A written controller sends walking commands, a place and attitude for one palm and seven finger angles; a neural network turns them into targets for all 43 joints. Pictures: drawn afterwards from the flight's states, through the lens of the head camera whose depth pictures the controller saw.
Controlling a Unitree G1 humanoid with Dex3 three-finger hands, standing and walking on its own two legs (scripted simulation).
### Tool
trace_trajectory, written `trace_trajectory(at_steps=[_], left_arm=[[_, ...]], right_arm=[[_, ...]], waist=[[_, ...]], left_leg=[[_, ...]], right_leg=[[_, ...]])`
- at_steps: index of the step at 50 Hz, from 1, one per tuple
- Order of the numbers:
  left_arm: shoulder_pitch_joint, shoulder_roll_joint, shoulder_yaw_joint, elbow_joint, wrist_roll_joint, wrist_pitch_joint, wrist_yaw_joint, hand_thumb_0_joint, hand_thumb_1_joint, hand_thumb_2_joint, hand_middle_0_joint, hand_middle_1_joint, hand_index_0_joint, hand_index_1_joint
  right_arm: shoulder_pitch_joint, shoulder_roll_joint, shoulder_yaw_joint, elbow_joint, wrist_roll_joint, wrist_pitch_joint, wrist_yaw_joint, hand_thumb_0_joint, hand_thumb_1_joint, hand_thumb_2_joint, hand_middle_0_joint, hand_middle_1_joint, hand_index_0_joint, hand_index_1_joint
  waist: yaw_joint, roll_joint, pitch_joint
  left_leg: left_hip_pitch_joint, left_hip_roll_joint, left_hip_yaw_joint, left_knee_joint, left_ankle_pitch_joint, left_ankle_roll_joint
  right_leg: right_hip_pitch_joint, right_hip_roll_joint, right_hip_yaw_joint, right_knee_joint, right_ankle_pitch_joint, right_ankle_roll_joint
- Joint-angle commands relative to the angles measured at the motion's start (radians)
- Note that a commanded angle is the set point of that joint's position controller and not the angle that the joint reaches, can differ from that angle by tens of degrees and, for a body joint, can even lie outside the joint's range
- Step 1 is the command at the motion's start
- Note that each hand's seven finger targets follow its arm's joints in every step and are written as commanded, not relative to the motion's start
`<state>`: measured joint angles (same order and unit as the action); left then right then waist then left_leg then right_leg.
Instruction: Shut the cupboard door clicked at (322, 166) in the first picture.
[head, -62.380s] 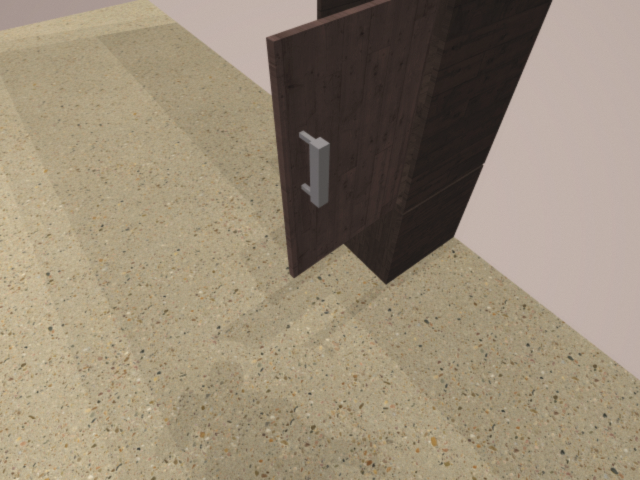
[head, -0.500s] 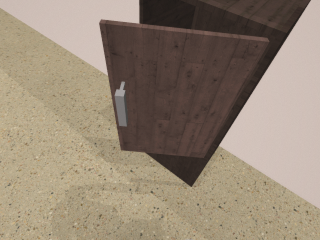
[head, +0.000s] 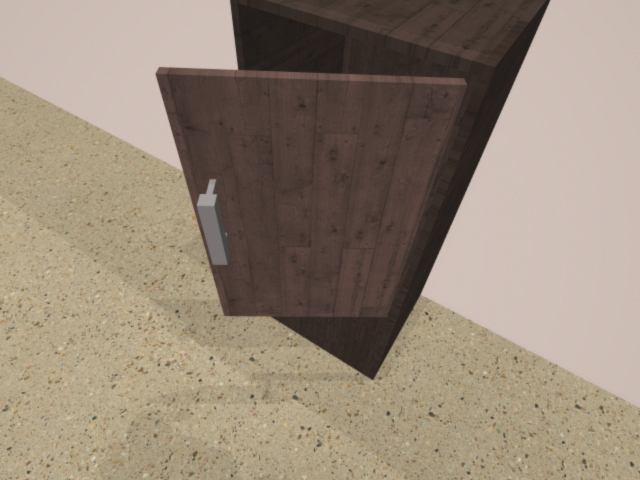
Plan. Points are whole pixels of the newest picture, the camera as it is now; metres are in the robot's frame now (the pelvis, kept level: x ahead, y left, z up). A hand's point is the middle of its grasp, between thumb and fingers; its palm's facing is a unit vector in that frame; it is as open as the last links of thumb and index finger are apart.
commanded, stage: come to a stop and stand still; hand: left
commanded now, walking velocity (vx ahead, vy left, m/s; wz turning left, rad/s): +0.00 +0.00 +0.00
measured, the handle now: (216, 222) +0.49 +0.19 +0.00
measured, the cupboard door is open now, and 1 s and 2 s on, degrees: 34 34 34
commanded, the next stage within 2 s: look again from close up in 0.02 s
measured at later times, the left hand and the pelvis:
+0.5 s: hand out of the picture +0.05 +0.25 -0.16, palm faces +0.04 -0.95 -0.31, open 7.4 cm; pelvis -0.01 +0.02 -0.01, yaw +1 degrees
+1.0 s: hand out of the picture -0.06 +0.24 -0.18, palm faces +0.00 -0.98 -0.22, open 7.4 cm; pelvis -0.03 +0.04 +0.00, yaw +1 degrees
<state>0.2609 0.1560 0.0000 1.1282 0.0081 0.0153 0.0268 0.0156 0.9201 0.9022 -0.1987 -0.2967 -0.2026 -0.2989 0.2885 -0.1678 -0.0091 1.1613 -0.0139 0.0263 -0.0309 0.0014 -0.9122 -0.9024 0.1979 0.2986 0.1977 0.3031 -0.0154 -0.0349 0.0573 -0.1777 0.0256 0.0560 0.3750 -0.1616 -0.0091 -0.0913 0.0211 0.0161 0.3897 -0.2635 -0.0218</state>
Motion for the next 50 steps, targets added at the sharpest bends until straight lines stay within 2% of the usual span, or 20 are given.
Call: trace_trajectory(at_steps=[1, 5, 6, 7, 8, 9, 11, 13, 15, 16, 21, 24, 31, 38, 40, 41, 43, 45, 46, 50], left_arm=[[0.062, 0.094, 0.022, -0.017, 0.000, -0.017, 0.006, 0.000, 0.900, 0.900, -0.200, -0.300, -0.200, -0.300], [0.069, 0.080, 0.019, -0.008, -0.004, -0.020, 0.008, 0.000, 0.900, 0.900, -0.200, -0.300, -0.200, -0.300], [0.043, 0.277, 0.008, -0.111, 0.018, -0.056, 0.011, 0.000, 0.900, 0.900, -0.200, -0.300, -0.200, -0.300], [0.039, 0.229, 0.045, -0.116, 0.009, -0.064, 0.016, 0.000, 0.900, 0.900, -0.200, -0.300, -0.200, -0.300], [0.046, 0.203, 0.046, -0.104, 0.008, -0.072, 0.019, 0.000, 0.900, 0.900, -0.200, -0.300, -0.200, -0.300], [0.057, 0.192, 0.037, -0.112, 0.003, -0.073, 0.020, 0.000, 0.900, 0.900, -0.200, -0.300, -0.200, -0.300], [0.068, 0.176, 0.034, -0.123, 0.004, -0.067, 0.021, 0.000, 0.900, 0.900, -0.200, -0.300, -0.200, -0.300], [0.043, 0.192, 0.040, -0.140, 0.005, -0.059, 0.021, 0.000, 0.900, 0.900, -0.200, -0.300, -0.200, -0.300], [0.031, 0.208, 0.044, -0.162, 0.008, -0.057, 0.021, 0.000, 0.900, 0.900, -0.200, -0.300, -0.200, -0.300], [0.035, 0.208, 0.040, -0.170, 0.009, -0.056, 0.022, 0.000, 0.900, 0.900, -0.200, -0.300, -0.200, -0.300], [0.004, 0.251, 0.042, -0.205, 0.013, -0.049, 0.015, 0.000, 0.900, 0.900, -0.200, -0.300, -0.200, -0.300], [-0.028, 0.286, 0.044, -0.217, 0.013, -0.048, 0.009, 0.000, 0.900, 0.900, -0.200, -0.300, -0.200, -0.300], [-0.051, 0.316, 0.037, -0.223, 0.017, -0.042, -0.004, 0.000, 0.900, 0.900, -0.200, -0.300, -0.200, -0.300], [-0.040, 0.326, 0.031, -0.188, 0.018, -0.036, -0.010, 0.000, 0.900, 0.900, -0.200, -0.300, -0.200, -0.300], [0.022, 0.229, 0.007, -0.147, 0.014, -0.023, -0.008, 0.000, 0.900, 0.900, -0.200, -0.300, -0.200, -0.300], [0.052, 0.202, 0.002, -0.134, 0.014, -0.017, -0.006, 0.000, 0.900, 0.900, -0.200, -0.300, -0.200, -0.300], [0.079, 0.199, 0.002, -0.119, 0.018, -0.007, -0.008, 0.000, 0.900, 0.900, -0.200, -0.300, -0.200, -0.300], [0.112, 0.188, 0.007, -0.106, 0.023, -0.001, -0.012, 0.000, 0.900, 0.900, -0.200, -0.300, -0.200, -0.300], [0.131, 0.186, 0.007, -0.102, 0.023, -0.002, -0.013, 0.000, 0.900, 0.900, -0.200, -0.300, -0.200, -0.300], [0.179, 0.144, 0.011, -0.086, 0.020, -0.001, -0.020, 0.000, 0.900, 0.900, -0.200, -0.300, -0.200, -0.300]], right_arm=[[0.038, -0.074, -0.004, -0.034, 0.004, -0.025, -0.005, 0.000, -0.900, -0.900, 0.200, 0.300, 0.200, 0.300], [0.061, -0.071, -0.004, -0.026, 0.003, -0.033, -0.009, 0.000, -0.900, -0.900, 0.200, 0.300, 0.200, 0.300], [-0.018, -0.192, -0.014, -0.157, -0.004, -0.057, 0.008, 0.000, -0.900, -0.900, 0.200, 0.300, 0.200, 0.300], [-0.003, -0.188, -0.040, -0.168, -0.008, -0.082, 0.000, 0.000, -0.900, -0.900, 0.200, 0.300, 0.200, 0.300], [-0.005, -0.158, -0.040, -0.153, -0.008, -0.088, -0.008, 0.000, -0.900, -0.900, 0.200, 0.300, 0.200, 0.300], [0.026, -0.152, -0.034, -0.158, -0.006, -0.090, -0.011, 0.000, -0.900, -0.900, 0.200, 0.300, 0.200, 0.300], [0.027, -0.142, -0.034, -0.174, -0.006, -0.080, -0.008, 0.000, -0.900, -0.900, 0.200, 0.300, 0.200, 0.300], [0.014, -0.159, -0.045, -0.186, -0.003, -0.066, -0.006, 0.000, -0.900, -0.900, 0.200, 0.300, 0.200, 0.300], [-0.003, -0.184, -0.052, -0.196, -0.003, -0.064, -0.004, 0.000, -0.900, -0.900, 0.200, 0.300, 0.200, 0.300], [-0.009, -0.184, -0.048, -0.198, -0.004, -0.063, -0.001, 0.000, -0.900, -0.900, 0.200, 0.300, 0.200, 0.300], [-0.089, -0.234, -0.052, -0.220, -0.004, -0.062, 0.008, 0.000, -0.900, -0.900, 0.200, 0.300, 0.200, 0.300], [-0.134, -0.267, -0.054, -0.234, -0.005, -0.061, 0.014, 0.000, -0.900, -0.900, 0.200, 0.300, 0.200, 0.300], [-0.190, -0.302, -0.048, -0.241, -0.003, -0.060, 0.025, 0.000, -0.900, -0.900, 0.200, 0.300, 0.200, 0.300], [-0.195, -0.329, -0.047, -0.219, 0.000, -0.056, 0.029, 0.000, -0.900, -0.900, 0.200, 0.300, 0.200, 0.300], [-0.154, -0.240, -0.024, -0.191, -0.005, -0.043, 0.031, 0.000, -0.900, -0.900, 0.200, 0.300, 0.200, 0.300], [-0.133, -0.213, -0.017, -0.182, -0.005, -0.036, 0.031, 0.000, -0.900, -0.900, 0.200, 0.300, 0.200, 0.300], [-0.125, -0.228, -0.022, -0.171, -0.008, -0.023, 0.030, 0.000, -0.900, -0.900, 0.200, 0.300, 0.200, 0.300], [-0.113, -0.243, -0.030, -0.164, -0.009, -0.016, 0.027, 0.000, -0.900, -0.900, 0.200, 0.300, 0.200, 0.300], [-0.108, -0.242, -0.033, -0.160, -0.007, -0.016, 0.025, 0.000, -0.900, -0.900, 0.200, 0.300, 0.200, 0.300], [-0.069, -0.224, -0.043, -0.138, -0.004, -0.019, 0.012, 0.000, -0.900, -0.900, 0.200, 0.300, 0.200, 0.300]], waist=[[0.012, 0.049, 0.047], [0.011, 0.055, 0.019], [-0.002, 0.112, 0.088], [0.003, 0.165, -0.091], [0.003, 0.156, -0.185], [0.002, 0.118, -0.225], [0.007, 0.007, -0.177], [-0.001, -0.072, -0.062], [-0.001, -0.054, -0.006], [0.004, -0.034, -0.010], [0.015, 0.038, 0.007], [0.010, 0.015, -0.002], [0.015, 0.064, -0.032], [0.018, 0.077, -0.030], [0.013, 0.085, -0.048], [0.016, 0.078, -0.056], [0.017, 0.099, -0.020], [0.022, 0.113, 0.016], [0.030, 0.104, 0.026], [0.027, 0.092, 0.023]], left_leg=[[0.020, 0.065, -0.091, -0.067, -0.025, 0.014], [0.034, 0.072, -0.099, -0.063, 0.029, 0.016], [-0.007, 0.038, -0.122, 0.024, 0.161, 0.019], [0.014, 0.067, -0.112, 0.083, 0.166, 0.028], [0.042, 0.067, -0.121, 0.112, 0.233, 0.038], [0.046, 0.063, -0.123, 0.129, 0.247, 0.042], [-0.005, 0.055, -0.106, 0.138, 0.189, 0.043], [-0.063, 0.045, -0.098, 0.121, 0.082, 0.043], [-0.065, 0.053, -0.102, 0.108, 0.100, 0.049], [-0.056, 0.056, -0.101, 0.102, 0.131, 0.053], [-0.055, 0.069, -0.127, 0.054, 0.081, 0.064], [-0.039, 0.070, -0.133, 0.032, 0.027, 0.059], [-0.039, 0.080, -0.161, -0.041, -0.100, 0.056], [-0.067, 0.088, -0.192, -0.108, -0.227, 0.050], [-0.055, 0.092, -0.189, -0.126, -0.298, 0.033], [-0.052, 0.096, -0.192, -0.130, -0.320, 0.031], [-0.089, 0.108, -0.206, -0.159, -0.439, 0.033], [-0.136, 0.132, -0.230, -0.195, -0.524, 0.045], [-0.141, 0.141, -0.236, -0.189, -0.511, 0.055], [-0.128, 0.147, -0.211, -0.157, -0.466, 0.064]], right_leg=[[-0.113, -0.109, 0.106, -0.131, 0.000, -0.017], [-0.093, -0.110, 0.098, -0.110, 0.059, -0.019], [-0.122, -0.107, 0.050, -0.074, 0.181, -0.026], [-0.072, -0.138, 0.083, 0.008, 0.170, -0.031], [-0.034, -0.139, 0.091, 0.029, 0.282, -0.044], [-0.005, -0.143, 0.083, 0.042, 0.342, -0.047], [-0.023, -0.148, 0.096, 0.045, 0.390, -0.048], [-0.088, -0.147, 0.097, 0.029, 0.297, -0.048], [-0.136, -0.132, 0.096, 0.031, 0.261, -0.046], [-0.132, -0.126, 0.094, 0.038, 0.268, -0.045], [-0.158, -0.106, 0.090, 0.020, 0.116, -0.030], [-0.173, -0.111, 0.096, -0.001, 0.063, -0.025], [-0.154, -0.110, 0.081, -0.035, -0.010, -0.015], [-0.136, -0.112, 0.064, -0.051, -0.048, -0.007], [-0.136, -0.104, 0.044, -0.053, -0.096, 0.013], [-0.127, -0.096, 0.033, -0.044, -0.102, 0.017], [-0.147, -0.076, 0.012, -0.016, -0.172, 0.020], [-0.145, -0.055, -0.019, 0.028, -0.176, 0.019], [-0.140, -0.054, -0.026, 0.036, -0.150, 0.016], [-0.140, -0.051, -0.028, 0.044, -0.113, 0.005]])
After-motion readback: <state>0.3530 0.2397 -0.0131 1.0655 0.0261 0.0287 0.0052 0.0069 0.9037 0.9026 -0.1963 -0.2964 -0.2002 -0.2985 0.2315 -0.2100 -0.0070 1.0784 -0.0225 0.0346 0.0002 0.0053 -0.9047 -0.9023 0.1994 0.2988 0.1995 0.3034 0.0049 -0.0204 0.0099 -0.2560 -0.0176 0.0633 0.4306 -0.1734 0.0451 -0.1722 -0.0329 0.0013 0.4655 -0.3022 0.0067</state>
